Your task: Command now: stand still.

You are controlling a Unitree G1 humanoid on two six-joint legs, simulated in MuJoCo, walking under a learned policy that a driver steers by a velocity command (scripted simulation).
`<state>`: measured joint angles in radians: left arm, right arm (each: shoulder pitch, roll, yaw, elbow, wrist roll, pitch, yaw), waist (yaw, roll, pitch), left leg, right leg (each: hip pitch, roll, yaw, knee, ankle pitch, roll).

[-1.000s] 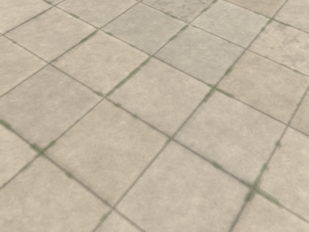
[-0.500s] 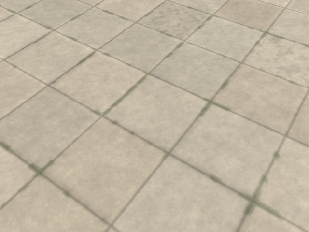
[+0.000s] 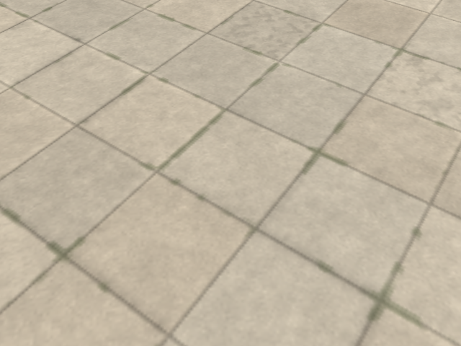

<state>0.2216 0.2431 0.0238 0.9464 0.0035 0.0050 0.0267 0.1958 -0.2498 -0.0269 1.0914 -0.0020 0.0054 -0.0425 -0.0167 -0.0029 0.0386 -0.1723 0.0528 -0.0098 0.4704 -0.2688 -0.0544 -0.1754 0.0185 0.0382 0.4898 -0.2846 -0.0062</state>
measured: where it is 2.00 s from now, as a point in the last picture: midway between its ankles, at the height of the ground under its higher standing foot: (228, 295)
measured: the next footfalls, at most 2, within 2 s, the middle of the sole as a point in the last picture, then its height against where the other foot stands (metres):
right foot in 1.18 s outside the picture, level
left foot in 1.72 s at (188, 282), level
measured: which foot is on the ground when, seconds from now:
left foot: down 0.00-1.00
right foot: down 0.00-0.78, up 0.80-1.00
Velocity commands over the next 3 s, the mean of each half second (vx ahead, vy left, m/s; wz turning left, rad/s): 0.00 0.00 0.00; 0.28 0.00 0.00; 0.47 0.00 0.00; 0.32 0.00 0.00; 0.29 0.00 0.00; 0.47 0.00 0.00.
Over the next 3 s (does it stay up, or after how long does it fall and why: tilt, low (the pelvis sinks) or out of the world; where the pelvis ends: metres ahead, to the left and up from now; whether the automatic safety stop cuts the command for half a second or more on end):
stays up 1.00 0.12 0.00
